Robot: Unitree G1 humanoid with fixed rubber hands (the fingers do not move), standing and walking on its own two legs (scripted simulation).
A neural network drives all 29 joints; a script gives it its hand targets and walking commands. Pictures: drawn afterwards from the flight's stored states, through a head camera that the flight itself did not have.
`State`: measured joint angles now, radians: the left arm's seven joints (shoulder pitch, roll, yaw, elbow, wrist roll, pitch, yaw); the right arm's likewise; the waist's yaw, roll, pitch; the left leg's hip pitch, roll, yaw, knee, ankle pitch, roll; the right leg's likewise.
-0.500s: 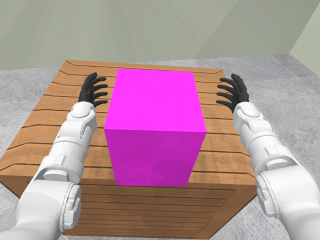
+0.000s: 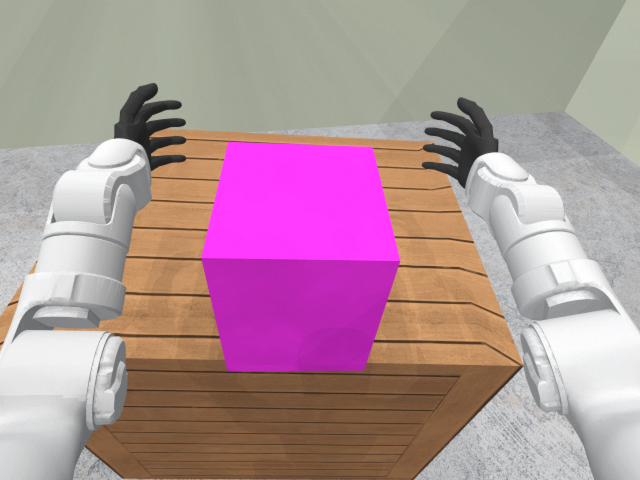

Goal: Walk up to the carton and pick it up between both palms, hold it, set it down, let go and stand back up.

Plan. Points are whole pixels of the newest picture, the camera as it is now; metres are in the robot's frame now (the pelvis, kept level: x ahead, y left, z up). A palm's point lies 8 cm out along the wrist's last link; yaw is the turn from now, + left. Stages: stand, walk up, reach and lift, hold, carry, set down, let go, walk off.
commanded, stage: set down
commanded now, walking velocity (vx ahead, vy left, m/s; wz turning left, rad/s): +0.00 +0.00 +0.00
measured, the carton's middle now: (298, 260) +0.41 +0.03 +0.05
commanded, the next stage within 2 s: none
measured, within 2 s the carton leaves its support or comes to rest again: neither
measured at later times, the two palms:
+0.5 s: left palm (130, 229) +0.36 +0.22 +0.16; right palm (491, 235) +0.37 -0.20 +0.16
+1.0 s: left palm (131, 301) +0.30 +0.21 +0.11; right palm (492, 304) +0.31 -0.20 +0.11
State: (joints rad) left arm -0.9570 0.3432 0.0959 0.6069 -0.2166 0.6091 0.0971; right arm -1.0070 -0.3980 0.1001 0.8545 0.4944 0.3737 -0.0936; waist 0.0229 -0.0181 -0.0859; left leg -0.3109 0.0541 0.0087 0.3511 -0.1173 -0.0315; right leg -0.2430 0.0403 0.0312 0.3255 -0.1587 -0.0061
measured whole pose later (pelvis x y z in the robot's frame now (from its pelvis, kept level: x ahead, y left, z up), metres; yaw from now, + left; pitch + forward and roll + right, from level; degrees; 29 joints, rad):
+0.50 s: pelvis -0.01 +0.01 +0.00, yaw +0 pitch -1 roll +0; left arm -0.54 0.26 0.15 0.18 -0.16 0.71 0.08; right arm -0.62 -0.39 0.06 0.51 0.46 0.38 -0.06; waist 0.00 -0.03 -0.03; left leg -0.20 0.04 0.02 0.33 -0.12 -0.02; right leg -0.15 0.03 0.04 0.32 -0.16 0.00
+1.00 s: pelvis +0.00 +0.00 +0.00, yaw -1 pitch -3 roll +0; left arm -0.19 0.19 0.13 -0.09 -0.16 0.63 0.08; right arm -0.22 -0.29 0.00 0.14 0.35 0.32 -0.09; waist 0.02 -0.03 0.02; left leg -0.14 0.04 0.04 0.29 -0.10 -0.03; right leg -0.12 0.02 0.06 0.34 -0.18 -0.01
